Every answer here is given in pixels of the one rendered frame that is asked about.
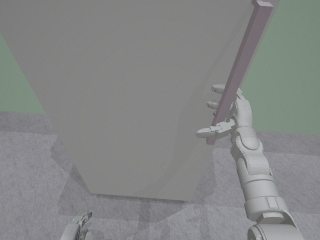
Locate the robot right upper arm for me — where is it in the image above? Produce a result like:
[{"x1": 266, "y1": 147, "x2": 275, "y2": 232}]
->
[{"x1": 247, "y1": 224, "x2": 304, "y2": 240}]

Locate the robot right hand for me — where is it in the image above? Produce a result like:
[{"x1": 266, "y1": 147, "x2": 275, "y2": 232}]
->
[{"x1": 196, "y1": 84, "x2": 253, "y2": 140}]

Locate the handle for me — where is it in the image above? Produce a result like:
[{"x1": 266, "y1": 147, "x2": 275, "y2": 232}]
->
[{"x1": 206, "y1": 0, "x2": 273, "y2": 145}]

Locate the right robot forearm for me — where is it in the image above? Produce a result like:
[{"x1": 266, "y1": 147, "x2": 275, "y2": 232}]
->
[{"x1": 230, "y1": 127, "x2": 305, "y2": 240}]

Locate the robot left hand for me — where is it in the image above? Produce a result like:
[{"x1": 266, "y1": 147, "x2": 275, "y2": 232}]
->
[{"x1": 60, "y1": 211, "x2": 95, "y2": 240}]

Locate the fridge door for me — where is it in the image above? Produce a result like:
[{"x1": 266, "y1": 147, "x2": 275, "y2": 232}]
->
[{"x1": 0, "y1": 0, "x2": 280, "y2": 201}]

